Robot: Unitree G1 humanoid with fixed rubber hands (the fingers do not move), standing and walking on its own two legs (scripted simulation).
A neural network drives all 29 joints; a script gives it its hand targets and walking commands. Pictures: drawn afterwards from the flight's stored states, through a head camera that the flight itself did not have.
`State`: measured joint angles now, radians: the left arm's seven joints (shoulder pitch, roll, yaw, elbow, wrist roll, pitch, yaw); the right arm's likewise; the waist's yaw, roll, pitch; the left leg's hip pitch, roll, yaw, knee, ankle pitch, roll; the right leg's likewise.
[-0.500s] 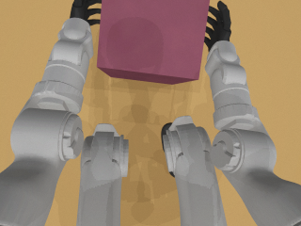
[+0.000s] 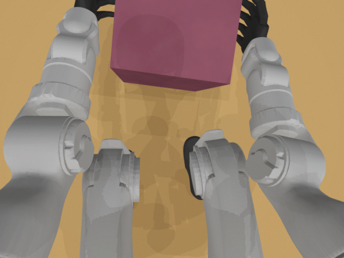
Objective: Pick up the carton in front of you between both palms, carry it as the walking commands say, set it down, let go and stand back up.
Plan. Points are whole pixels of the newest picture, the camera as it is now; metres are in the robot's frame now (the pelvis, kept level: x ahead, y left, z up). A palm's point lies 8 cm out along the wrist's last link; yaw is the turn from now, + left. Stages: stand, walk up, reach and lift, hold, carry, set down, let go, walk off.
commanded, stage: set down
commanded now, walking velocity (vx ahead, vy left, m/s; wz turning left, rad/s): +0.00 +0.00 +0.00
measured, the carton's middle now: (169, 38) +0.52 -0.04 -0.24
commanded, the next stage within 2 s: let go in 1.42 s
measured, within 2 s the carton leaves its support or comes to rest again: neither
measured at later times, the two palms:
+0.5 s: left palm (66, 4) +0.56 +0.15 -0.16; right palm (270, 39) +0.50 -0.23 -0.16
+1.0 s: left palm out of the picture +0.56 +0.16 +0.01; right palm out of the picture +0.50 -0.23 +0.01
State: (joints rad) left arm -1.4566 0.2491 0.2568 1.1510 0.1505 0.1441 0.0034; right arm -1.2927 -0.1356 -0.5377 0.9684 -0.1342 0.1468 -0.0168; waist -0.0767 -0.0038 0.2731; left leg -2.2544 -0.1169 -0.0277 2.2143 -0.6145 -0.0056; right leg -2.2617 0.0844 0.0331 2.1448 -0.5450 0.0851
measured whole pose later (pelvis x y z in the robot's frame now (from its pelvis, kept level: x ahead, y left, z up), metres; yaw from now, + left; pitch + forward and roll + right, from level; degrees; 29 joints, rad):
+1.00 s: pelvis +0.01 -0.01 +0.12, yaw +0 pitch +46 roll -1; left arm -1.24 0.39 0.14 0.96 -0.05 0.16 0.01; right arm -1.06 -0.18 -0.30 0.75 0.11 0.15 -0.13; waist -0.10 0.02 -0.02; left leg -2.05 -0.06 -0.03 1.79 -0.55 0.00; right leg -2.07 0.04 0.01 1.74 -0.47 0.02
